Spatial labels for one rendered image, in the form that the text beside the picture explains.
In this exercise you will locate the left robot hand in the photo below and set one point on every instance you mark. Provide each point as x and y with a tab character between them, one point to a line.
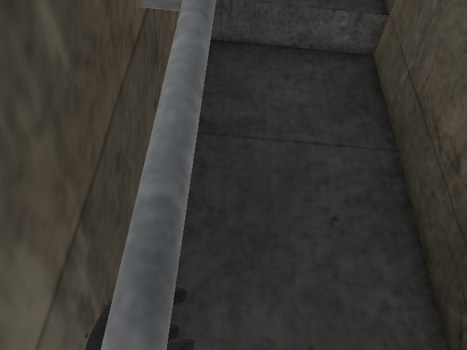
97	334

